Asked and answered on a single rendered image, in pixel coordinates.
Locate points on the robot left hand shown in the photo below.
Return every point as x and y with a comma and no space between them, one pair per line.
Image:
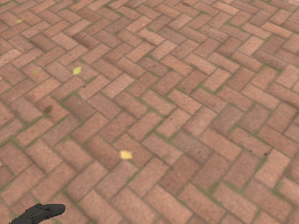
39,212

